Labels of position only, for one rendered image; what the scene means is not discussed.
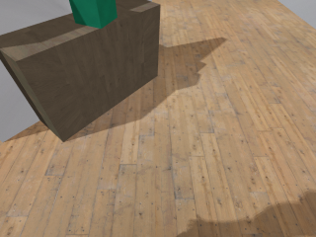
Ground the carton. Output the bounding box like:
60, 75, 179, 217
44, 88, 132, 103
69, 0, 118, 29

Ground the pedestal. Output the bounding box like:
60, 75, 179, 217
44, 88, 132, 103
0, 0, 161, 142

